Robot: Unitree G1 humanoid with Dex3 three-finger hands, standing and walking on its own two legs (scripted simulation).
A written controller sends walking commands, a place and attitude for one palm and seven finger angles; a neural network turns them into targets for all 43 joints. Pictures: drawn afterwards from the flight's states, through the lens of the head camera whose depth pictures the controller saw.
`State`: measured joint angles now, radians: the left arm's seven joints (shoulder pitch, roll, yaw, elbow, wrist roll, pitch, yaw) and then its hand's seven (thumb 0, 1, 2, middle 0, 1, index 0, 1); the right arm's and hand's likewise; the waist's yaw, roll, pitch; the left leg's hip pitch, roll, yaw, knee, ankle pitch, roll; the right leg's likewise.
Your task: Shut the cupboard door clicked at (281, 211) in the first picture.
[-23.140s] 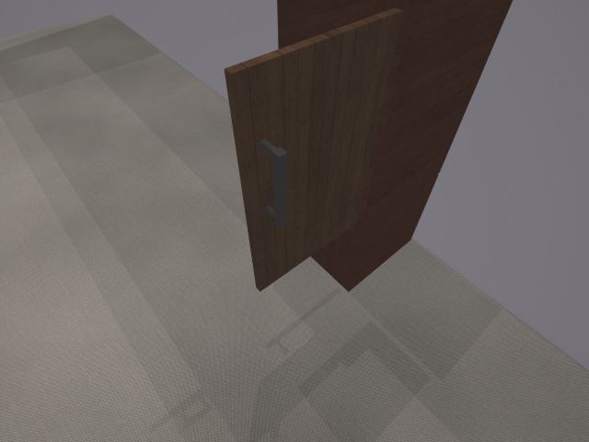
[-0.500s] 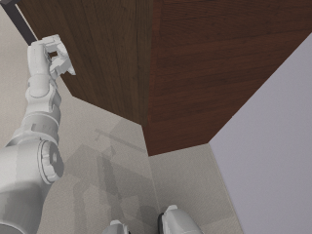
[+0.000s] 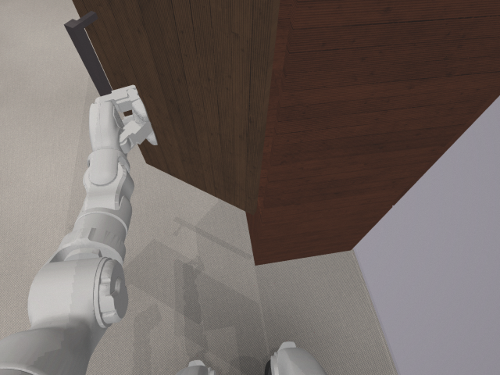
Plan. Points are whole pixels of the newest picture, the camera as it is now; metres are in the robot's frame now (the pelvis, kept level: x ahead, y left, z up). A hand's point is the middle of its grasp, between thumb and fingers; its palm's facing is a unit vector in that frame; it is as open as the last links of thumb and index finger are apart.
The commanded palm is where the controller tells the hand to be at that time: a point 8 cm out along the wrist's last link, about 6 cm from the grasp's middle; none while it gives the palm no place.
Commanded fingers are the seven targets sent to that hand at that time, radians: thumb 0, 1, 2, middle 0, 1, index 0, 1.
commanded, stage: draw the hand back to the body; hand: left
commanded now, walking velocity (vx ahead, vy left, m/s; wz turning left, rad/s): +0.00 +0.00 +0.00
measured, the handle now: (102, 65) +0.66 +0.23 +0.08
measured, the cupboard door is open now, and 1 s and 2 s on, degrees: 53 53 53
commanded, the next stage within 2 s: step back with the hand held close in 1.48 s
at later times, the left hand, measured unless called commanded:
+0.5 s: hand (68, 192) +0.35 +0.20 +0.14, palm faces +0.11 -0.99 -0.13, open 3.0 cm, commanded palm +0.30 +0.25 +0.16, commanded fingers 0.00 0.90 0.90 -1.00 -1.17 -1.00 -1.17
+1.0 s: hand out of the picture +0.22 +0.27 +0.19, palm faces +0.43 -0.84 -0.34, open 5.3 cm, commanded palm +0.17 +0.31 +0.22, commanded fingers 0.00 0.90 0.90 -0.31 -0.42 -0.31 -0.42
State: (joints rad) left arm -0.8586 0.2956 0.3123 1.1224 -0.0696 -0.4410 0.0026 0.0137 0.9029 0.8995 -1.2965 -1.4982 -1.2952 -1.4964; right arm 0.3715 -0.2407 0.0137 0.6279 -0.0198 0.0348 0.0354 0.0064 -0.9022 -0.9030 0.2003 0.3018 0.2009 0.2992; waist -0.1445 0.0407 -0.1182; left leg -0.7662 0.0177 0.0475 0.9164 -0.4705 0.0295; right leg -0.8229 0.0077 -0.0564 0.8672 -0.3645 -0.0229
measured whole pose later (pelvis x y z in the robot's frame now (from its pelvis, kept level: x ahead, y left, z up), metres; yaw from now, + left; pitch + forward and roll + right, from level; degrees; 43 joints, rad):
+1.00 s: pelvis +0.02 +0.01 +0.05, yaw +3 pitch -4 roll -1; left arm 0.35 0.32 0.26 -0.26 -0.08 -0.04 0.08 0.01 0.90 0.90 -0.57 -0.70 -0.57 -0.70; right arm 0.21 -0.22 0.05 0.61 0.01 -0.04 -0.06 0.02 -0.90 -0.90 0.20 0.30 0.20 0.30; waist 0.06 0.08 0.00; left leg -0.05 -0.03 0.02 0.41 -0.29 0.04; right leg -0.10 -0.01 -0.08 0.39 -0.22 0.00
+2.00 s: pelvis -0.02 +0.02 +0.05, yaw +1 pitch +0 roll +0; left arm 0.55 0.43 0.42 -0.47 -0.07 -0.16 0.13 0.01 0.89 0.90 -0.21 -0.30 -0.21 -0.30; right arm 0.19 -0.24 -0.02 0.56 0.01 0.02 -0.09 0.02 -0.90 -0.90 0.20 0.30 0.20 0.30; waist 0.01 0.02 0.00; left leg -0.24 -0.04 0.06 0.53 -0.29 0.06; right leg -0.31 -0.03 -0.04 0.52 -0.21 0.02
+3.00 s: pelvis -0.15 +0.00 +0.04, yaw +3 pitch +2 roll -2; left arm 0.60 0.50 0.44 -0.58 -0.03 -0.28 0.13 0.01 0.89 0.90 -0.22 -0.30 -0.21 -0.30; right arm 0.18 -0.19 -0.01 0.60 -0.01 -0.04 -0.07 0.01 -0.90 -0.90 0.20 0.30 0.20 0.30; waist -0.03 -0.02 -0.07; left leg -0.51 0.00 -0.02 0.78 -0.33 -0.02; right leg -0.31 0.07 0.05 0.53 -0.25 -0.01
